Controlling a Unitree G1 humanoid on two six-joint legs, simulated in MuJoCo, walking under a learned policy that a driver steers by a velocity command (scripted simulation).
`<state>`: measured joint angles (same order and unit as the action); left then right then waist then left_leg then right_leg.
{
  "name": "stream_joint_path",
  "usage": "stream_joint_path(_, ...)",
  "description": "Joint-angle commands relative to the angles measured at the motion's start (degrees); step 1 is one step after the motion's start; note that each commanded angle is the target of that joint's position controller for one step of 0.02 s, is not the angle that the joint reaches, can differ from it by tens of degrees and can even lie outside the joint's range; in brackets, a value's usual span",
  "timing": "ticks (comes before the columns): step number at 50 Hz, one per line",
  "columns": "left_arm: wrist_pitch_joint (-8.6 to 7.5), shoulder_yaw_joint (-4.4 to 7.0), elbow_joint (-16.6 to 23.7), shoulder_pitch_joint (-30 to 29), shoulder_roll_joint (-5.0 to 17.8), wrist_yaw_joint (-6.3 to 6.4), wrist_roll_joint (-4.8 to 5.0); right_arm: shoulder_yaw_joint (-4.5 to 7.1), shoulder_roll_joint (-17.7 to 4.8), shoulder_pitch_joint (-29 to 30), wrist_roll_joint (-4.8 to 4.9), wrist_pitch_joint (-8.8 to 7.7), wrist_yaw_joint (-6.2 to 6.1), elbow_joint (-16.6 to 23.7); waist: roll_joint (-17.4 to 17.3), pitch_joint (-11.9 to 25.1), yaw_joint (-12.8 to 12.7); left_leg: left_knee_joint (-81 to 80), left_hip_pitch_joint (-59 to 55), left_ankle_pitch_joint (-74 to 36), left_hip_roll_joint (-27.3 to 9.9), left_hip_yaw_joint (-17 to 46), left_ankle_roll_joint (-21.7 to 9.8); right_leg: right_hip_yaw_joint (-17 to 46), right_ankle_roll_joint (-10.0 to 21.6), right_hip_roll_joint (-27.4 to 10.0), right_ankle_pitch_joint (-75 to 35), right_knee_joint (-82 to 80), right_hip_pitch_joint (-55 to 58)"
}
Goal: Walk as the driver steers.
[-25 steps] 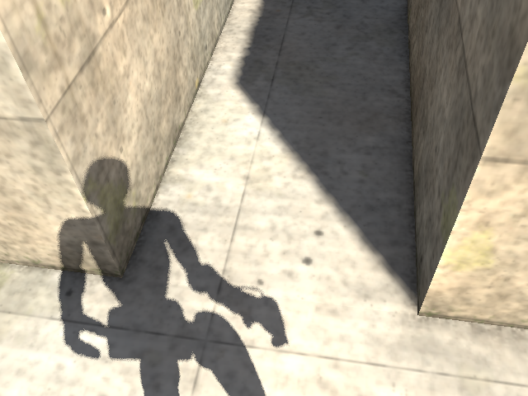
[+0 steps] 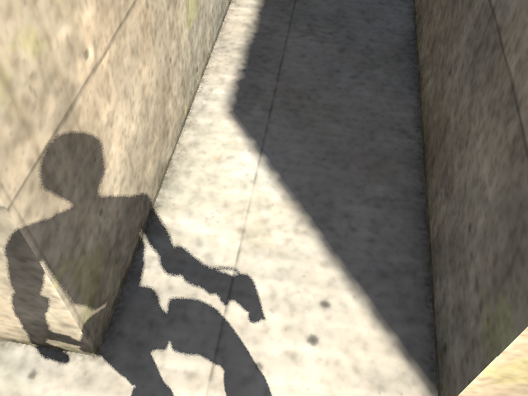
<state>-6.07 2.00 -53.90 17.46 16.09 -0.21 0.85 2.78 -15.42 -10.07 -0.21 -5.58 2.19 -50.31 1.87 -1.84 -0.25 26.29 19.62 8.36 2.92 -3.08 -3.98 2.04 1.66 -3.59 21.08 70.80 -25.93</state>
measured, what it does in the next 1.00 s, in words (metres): walks ahead: right foot, then left foot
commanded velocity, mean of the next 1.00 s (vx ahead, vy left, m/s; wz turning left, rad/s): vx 0.33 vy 0.00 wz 0.00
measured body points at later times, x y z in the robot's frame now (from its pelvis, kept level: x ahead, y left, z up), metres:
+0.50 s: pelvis +0.26 -0.05 +0.00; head +0.29 -0.06 +0.45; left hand +0.42 +0.22 -0.10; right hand +0.28 -0.33 -0.14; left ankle +0.14 +0.09 -0.64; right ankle +0.33 -0.14 -0.74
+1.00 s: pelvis +0.40 -0.03 +0.00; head +0.41 -0.02 +0.45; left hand +0.47 +0.24 -0.15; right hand +0.52 -0.28 -0.12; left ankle +0.46 +0.10 -0.74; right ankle +0.34 -0.14 -0.74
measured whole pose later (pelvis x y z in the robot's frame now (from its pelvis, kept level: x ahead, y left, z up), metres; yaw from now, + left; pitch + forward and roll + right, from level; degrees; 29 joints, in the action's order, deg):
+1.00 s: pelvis +0.40 -0.03 +0.00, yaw +0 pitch -1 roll +0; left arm -1.8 -0.4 -57.9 10.4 15.7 -0.4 -1.1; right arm 0.6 -13.7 -7.6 -1.9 -2.4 0.3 -52.1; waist 1.1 -1.7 -0.6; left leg 31.1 19.9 10.6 -0.5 1.6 0.7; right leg -1.8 0.5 0.1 22.0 30.1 -7.6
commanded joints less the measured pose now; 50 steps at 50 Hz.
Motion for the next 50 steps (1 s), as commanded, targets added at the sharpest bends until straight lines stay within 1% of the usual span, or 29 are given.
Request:
stream_joint_path(1, 0.88, 1.00, 3.0, 3.4, 3.3, 0.37, -0.50, 0.72, -5.4, 0.0, -0.27, -1.44, 0.49, 2.1, -5.6, 4.6, -1.8, -15.8, -7.3, -11.3, -15.8, 16.4, -10.9, 1.8, -0.5, -5.1, -4.2, -1.8, -6.0)
stream_joint_path(3, 1.64, 0.93, 4.1, 1.7, 3.2, 0.66, -0.74, 1.11, -7.0, -1.3, 0.12, -1.66, 0.13, 1.1, -5.7, 2.3, -2.3, -17.4, -5.9, -12.8, -14.9, 13.0, -11.0, 1.3, -1.5, -5.4, -6.4, -6.5, -7.2)
stream_joint_path(6, 1.65, 0.79, 6.4, -4.5, 3.2, 0.68, -1.11, 1.27, -7.8, -4.6, 0.48, -1.05, -0.91, 0.1, -5.4, 0.3, -0.3, -18.6, -8.9, -12.9, -13.8, 10.3, -9.8, 0.6, -2.4, -5.3, -14.6, -18.3, -10.9)
stream_joint_path(11, 0.14, -0.06, 8.9, -15.7, 2.8, -1.00, -0.22, 1.28, -9.5, -10.1, 0.46, 0.20, -2.08, -1.5, -5.4, -2.4, 4.0, -19.7, -14.2, -4.1, -13.4, 8.8, -8.2, -1.9, -2.5, -2.2, -24.0, -36.5, -9.2)
stream_joint_path(14, -0.76, -0.14, 10.0, -19.7, 3.8, -2.32, -0.22, 1.47, -10.1, -12.6, 0.45, 1.37, -2.07, -2.2, -5.0, -3.0, 5.3, -17.2, -20.6, -7.1, -15.6, 9.3, -8.4, -2.0, -1.3, -1.3, -22.3, -40.2, -10.5)
stream_joint_path(15, -0.89, -0.03, 10.6, -20.8, 4.2, -2.43, -0.12, 1.87, -11.0, -12.9, 1.06, 1.31, -2.20, -2.8, -5.5, -3.2, 5.5, -16.2, -22.0, -9.0, -16.3, 9.3, -8.3, -2.8, -0.7, -0.7, -20.7, -40.6, -10.3)
stream_joint_path(17, -1.22, 0.59, 10.8, -18.7, 5.8, -2.64, -0.12, 1.92, -11.0, -12.2, 1.02, 1.48, -2.34, -3.1, -6.5, -1.8, 2.9, -12.4, -24.3, -17.7, -17.4, 9.9, -7.1, -3.0, 1.2, 0.5, -16.9, -42.3, -6.0)
stream_joint_path(18, -1.26, 1.43, 10.1, -14.6, 7.4, -2.47, -0.06, 1.88, -11.5, -10.8, 0.87, 1.53, -2.44, -3.0, -7.2, 0.3, -0.1, -7.5, -23.7, -27.1, -16.6, 9.0, -6.2, -4.3, 2.2, 2.4, -15.9, -43.3, 0.4)
stream_joint_path(19, -1.31, 2.75, 7.5, -6.1, 9.6, -2.01, -0.23, 1.50, -10.7, -9.7, 0.59, 1.71, -2.56, -2.7, -6.1, 4.9, -4.4, 2.2, -20.9, -32.7, -13.8, 6.4, -4.5, -5.1, 3.6, 3.9, -16.5, -44.3, 11.3)
stream_joint_path(20, -1.22, 4.09, 5.1, 5.1, 13.5, -1.19, -0.96, 0.27, -8.5, -8.8, -0.25, 1.43, -2.61, -1.1, -1.4, 12.6, -8.9, 19.1, -9.9, -23.8, -10.4, 3.3, -2.1, 4.1, 7.5, -4.1, -14.3, -43.1, 27.8)
stream_joint_path(21, -0.77, 5.43, 4.1, 10.5, 18.7, -1.38, -2.01, -2.15, -0.7, -15.7, 0.03, -0.32, -1.81, -0.5, 12.3, 19.7, -5.8, 40.7, 13.3, 8.0, 0.2, 1.9, 1.7, 31.3, 17.2, -16.8, -1.6, -47.8, 47.5)
stream_joint_path(22, -0.87, 3.54, 4.3, 8.1, 12.1, -1.31, -1.64, -0.98, -5.9, -14.7, 1.88, -1.30, -1.69, -1.1, 11.6, 17.1, -6.6, 50.2, 20.5, 24.3, 1.1, 10.8, 1.9, 40.4, 18.2, -18.8, -0.3, -55.5, 45.2)
stream_joint_path(23, -0.83, 2.81, 5.3, 2.7, 9.4, -1.17, -0.91, 0.32, -10.0, -11.6, 3.90, -1.81, -1.61, -0.2, 9.1, 8.4, -5.1, 52.8, 23.7, 21.5, -1.7, 11.5, 1.1, 29.9, 15.1, -17.3, -8.4, -55.2, 38.3)
stream_joint_path(24, -0.76, 2.17, 6.9, -3.0, 7.9, -1.18, -1.14, 0.37, -10.6, -9.9, 3.66, -1.44, -2.03, 0.0, 4.1, 5.8, -3.0, 50.7, 20.4, 17.3, -4.4, 10.1, 1.6, 20.9, 13.1, -15.2, -22.0, -54.8, 31.4)
stream_joint_path(25, -0.87, 1.71, 7.6, -6.8, 6.9, -1.50, -1.52, 0.70, -10.0, -9.2, 2.26, -0.59, -2.56, -0.3, 0.6, 3.3, -0.9, 47.1, 16.8, 15.3, -6.0, 9.2, 2.6, 14.8, 12.1, -13.0, -35.1, -55.0, 24.5)
stream_joint_path(26, -0.79, 1.47, 8.1, -8.8, 6.9, -1.52, -1.93, 1.22, -9.7, -9.6, 0.98, 0.61, -2.67, -0.5, 0.2, 3.2, 1.0, 44.2, 13.0, 14.2, -7.8, 9.1, 3.3, 10.4, 11.3, -11.2, -41.2, -55.3, 20.6)
stream_joint_path(28, -0.62, 1.19, 7.1, -9.7, 7.3, -1.42, -2.16, 0.70, -6.2, -11.8, 0.25, 2.39, -2.65, -1.0, 0.9, 3.1, 2.9, 38.1, 7.4, 12.8, -7.6, 7.6, 5.1, 5.7, 11.8, -9.6, -48.3, -56.9, 15.3)
stream_joint_path(30, -0.27, 1.13, 6.1, -9.9, 8.1, -0.87, -2.24, 0.30, -4.9, -10.4, -0.26, 3.26, -2.77, -0.2, 2.8, 2.5, 3.3, 29.6, 5.6, 8.6, -7.6, 6.5, 6.8, 1.6, 12.0, -7.9, -51.4, -57.5, 13.4)
stream_joint_path(33, 0.72, 1.13, 4.4, -8.8, 9.0, 0.02, -2.17, -0.37, -3.7, -6.2, -0.92, 3.51, -2.28, 0.5, 3.2, 5.0, 2.3, 16.5, 0.5, -1.9, -6.9, 5.1, 7.9, -1.7, 10.0, -5.8, -50.4, -55.7, 14.2)
stream_joint_path(35, 1.56, 1.02, 3.3, -7.6, 9.1, 0.03, -1.88, -0.40, -3.9, -4.4, -0.40, 3.17, -1.74, 0.4, 3.3, 5.8, 0.8, 12.3, -1.2, -6.2, -6.3, 5.3, 7.8, -0.9, 10.3, -7.1, -48.8, -54.6, 15.7)
stream_joint_path(38, 2.28, 0.75, 2.6, -10.4, 8.9, -0.65, -1.09, 0.21, -6.4, -4.4, -0.60, 1.63, -1.99, 0.2, 3.0, 4.9, 2.5, 3.4, -5.2, -7.3, -5.5, 4.8, 5.7, 0.4, 8.9, -6.5, -40.8, -48.9, 16.3)
stream_joint_path(39, 2.36, 0.06, 1.6, -8.6, 6.8, -0.58, -0.93, 0.86, -8.4, -5.0, -1.34, 1.13, -2.13, 0.0, 1.3, 5.6, 2.8, -2.1, -8.8, -14.7, -6.0, 5.9, 4.3, 0.0, 6.0, -3.6, -34.2, -46.1, 16.2)
stream_joint_path(40, 2.01, -0.36, 0.8, -5.1, 5.6, -0.53, -1.91, 1.39, -11.3, -5.2, -1.79, 0.78, -2.67, 0.2, -3.1, 6.7, 1.3, -2.2, -13.3, -35.6, -9.8, 10.1, 2.8, -1.2, 2.9, 0.2, -25.5, -42.4, 14.5)
stream_joint_path(41, 1.63, -1.02, -0.8, 1.9, 3.5, -0.68, -2.97, 0.89, -11.8, -3.1, -2.45, 1.33, -2.84, 0.8, -10.0, 9.1, -3.7, 2.6, -18.7, -48.2, -14.7, 14.6, -2.6, -1.6, 0.8, 3.0, -10.0, -40.5, 10.5)
stream_joint_path(42, 1.63, -1.29, -2.1, 3.3, 3.4, -0.46, -2.57, -0.22, -7.0, -1.4, -2.73, 2.21, -2.56, 0.7, -13.4, 9.5, -3.4, 2.1, -16.5, -43.0, -15.7, 15.8, -6.1, -2.4, -0.5, 3.2, -1.0, -39.8, 11.2)
stream_joint_path(43, 1.95, -1.12, -2.4, 2.4, 4.9, -0.32, -2.28, -0.60, -5.3, 1.0, -2.01, 2.78, -2.09, 1.2, -11.2, 8.0, -3.5, 1.3, -13.6, -34.1, -13.3, 14.8, -5.0, -2.2, -0.3, 2.7, -0.7, -42.9, 11.9)
stream_joint_path(44, 2.56, -0.81, -2.6, 0.0, 6.5, -0.11, -1.99, -0.49, -5.6, 2.1, -1.42, 3.17, -1.80, 1.6, -8.1, 6.8, -2.3, 1.4, -12.8, -25.5, -10.5, 12.7, -2.7, -2.2, 0.1, 2.7, -2.5, -44.4, 10.8)
stream_joint_path(46, 3.96, -0.90, -2.5, -2.9, 6.9, 0.16, -1.84, -0.29, -7.0, 1.6, -1.34, 3.19, -1.73, 1.2, -5.6, 4.9, -1.0, 2.0, -11.9, -17.5, -7.9, 10.7, 0.2, -1.2, 0.8, 1.9, -4.5, -46.1, 9.7)
stream_joint_path(50, 4.35, -1.01, -2.9, -4.9, 7.1, 0.03, -1.89, -0.27, -6.9, 2.1, -1.88, 2.26, -2.31, 0.3, -4.4, 5.2, -0.2, 3.8, -12.6, -20.0, -7.0, 9.3, 0.5, -1.3, 0.9, 1.6, -9.3, -45.6, 10.3)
